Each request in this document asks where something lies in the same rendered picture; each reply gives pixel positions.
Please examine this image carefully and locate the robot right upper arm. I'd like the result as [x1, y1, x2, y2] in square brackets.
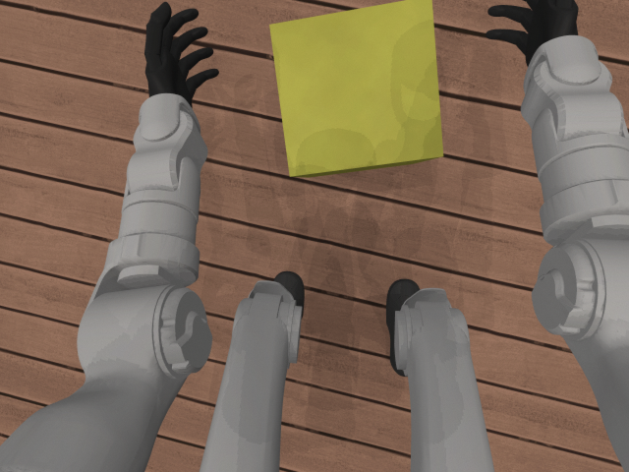
[532, 238, 629, 472]

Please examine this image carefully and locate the robot left forearm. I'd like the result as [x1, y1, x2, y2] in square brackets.
[77, 93, 208, 367]

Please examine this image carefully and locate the left robot shin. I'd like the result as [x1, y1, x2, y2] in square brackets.
[232, 280, 294, 334]

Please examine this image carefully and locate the robot left hand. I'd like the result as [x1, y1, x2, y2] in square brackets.
[144, 2, 219, 109]

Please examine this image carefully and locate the left robot foot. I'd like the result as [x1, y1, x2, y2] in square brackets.
[273, 271, 305, 317]

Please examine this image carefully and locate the robot right forearm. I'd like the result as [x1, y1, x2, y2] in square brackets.
[521, 35, 629, 246]

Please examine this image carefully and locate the carton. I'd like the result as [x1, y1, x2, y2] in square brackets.
[269, 0, 443, 178]

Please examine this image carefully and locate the robot right hand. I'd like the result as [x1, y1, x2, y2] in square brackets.
[486, 0, 578, 66]

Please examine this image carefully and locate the robot left upper arm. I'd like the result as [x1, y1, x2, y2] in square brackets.
[0, 284, 212, 472]

